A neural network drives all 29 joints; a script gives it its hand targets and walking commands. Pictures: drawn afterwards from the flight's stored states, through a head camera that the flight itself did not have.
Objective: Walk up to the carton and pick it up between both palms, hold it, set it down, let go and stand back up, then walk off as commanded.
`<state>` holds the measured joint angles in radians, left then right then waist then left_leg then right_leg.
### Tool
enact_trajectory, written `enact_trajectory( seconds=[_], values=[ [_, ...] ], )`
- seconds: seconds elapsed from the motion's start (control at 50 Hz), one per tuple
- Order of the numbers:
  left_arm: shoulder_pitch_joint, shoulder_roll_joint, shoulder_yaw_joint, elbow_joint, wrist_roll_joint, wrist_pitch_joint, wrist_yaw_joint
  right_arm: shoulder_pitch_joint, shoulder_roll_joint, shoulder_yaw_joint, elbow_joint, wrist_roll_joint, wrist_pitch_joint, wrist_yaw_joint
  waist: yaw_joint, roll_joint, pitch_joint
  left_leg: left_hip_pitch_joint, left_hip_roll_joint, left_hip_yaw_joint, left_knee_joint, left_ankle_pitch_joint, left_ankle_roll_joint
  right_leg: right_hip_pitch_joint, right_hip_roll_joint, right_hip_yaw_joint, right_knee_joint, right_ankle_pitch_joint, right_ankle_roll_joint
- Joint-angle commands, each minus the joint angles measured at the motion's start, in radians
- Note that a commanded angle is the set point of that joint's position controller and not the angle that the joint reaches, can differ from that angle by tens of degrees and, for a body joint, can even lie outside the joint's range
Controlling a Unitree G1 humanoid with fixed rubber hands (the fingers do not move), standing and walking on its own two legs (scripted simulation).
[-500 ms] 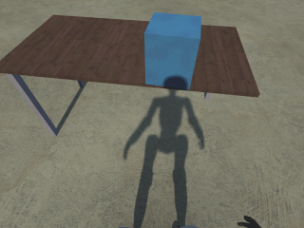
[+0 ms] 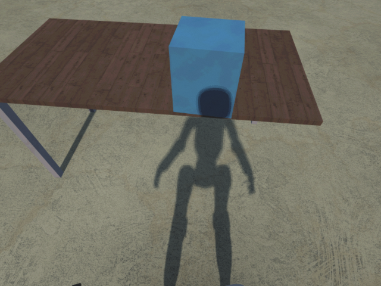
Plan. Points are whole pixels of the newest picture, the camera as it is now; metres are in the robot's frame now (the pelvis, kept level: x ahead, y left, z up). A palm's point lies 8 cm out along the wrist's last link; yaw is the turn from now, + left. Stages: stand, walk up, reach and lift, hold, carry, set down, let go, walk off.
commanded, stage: stand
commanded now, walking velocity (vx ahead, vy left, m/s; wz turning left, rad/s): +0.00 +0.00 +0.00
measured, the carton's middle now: (207, 68) +0.76 -0.06 +0.02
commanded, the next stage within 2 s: none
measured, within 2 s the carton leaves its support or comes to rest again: neither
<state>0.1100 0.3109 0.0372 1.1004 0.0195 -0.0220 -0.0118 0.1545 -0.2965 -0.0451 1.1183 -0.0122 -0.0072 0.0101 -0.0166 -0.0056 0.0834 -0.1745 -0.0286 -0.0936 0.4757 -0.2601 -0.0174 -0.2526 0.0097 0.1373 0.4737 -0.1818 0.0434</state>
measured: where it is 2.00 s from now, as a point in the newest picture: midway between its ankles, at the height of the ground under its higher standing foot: outside the picture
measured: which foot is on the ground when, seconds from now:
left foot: down 0.00-1.00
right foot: down 0.00-1.00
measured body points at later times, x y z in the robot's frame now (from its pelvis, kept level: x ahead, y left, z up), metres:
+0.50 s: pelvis +0.05 +0.00 +0.00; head +0.08 +0.00 +0.45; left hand +0.15 +0.29 -0.13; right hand +0.15 -0.29 -0.13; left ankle +0.00 +0.13 -0.74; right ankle +0.05 -0.14 -0.74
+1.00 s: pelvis +0.06 +0.00 +0.01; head +0.09 +0.00 +0.45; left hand +0.16 +0.29 -0.13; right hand +0.14 -0.29 -0.13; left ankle +0.00 +0.13 -0.74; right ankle +0.05 -0.14 -0.74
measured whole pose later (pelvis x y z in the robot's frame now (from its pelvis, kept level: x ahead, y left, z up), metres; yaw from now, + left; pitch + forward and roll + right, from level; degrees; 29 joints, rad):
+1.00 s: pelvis +0.06 +0.00 +0.01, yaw +0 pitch -3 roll +0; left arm 0.06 0.31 0.03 1.11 0.01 0.00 0.01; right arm 0.09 -0.30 -0.04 1.08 -0.01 0.01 -0.01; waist -0.01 0.00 0.11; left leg 0.00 -0.01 -0.09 0.34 -0.29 -0.01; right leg -0.11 0.01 0.12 0.40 -0.24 0.03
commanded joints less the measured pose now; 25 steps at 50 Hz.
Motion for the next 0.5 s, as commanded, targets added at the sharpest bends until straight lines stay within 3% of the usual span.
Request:
enact_trajectory(
  seconds=[0.0,0.12,0.48],
  values=[
    [-0.045,0.233,0.045,-0.058,-0.01,-0.026,0.015,-0.04,-0.231,-0.032,-0.067,0.003,-0.031,-0.016,0.014,-0.001,-0.127,0.005,0.107,-0.081,-0.121,0.126,0.04,0.103,-0.094,0.074,-0.091,0.145,-0.087],
    [-0.069,0.222,0.039,-0.05,-0.016,-0.015,0.022,-0.063,-0.24,-0.027,-0.069,0.007,-0.024,-0.024,0.017,0.028,-0.143,0.042,0.111,-0.065,-0.12,0.236,0.034,0.141,-0.091,0.056,-0.076,0.259,-0.082],
    [-0.114,0.23,0.033,-0.045,-0.015,-0.007,0.032,-0.105,-0.242,-0.028,-0.08,0.01,-0.011,-0.032,0.003,0.003,-0.18,0.152,0.116,-0.02,-0.124,0.438,0.026,0.209,-0.095,0.017,-0.078,0.463,-0.076]
  ],
)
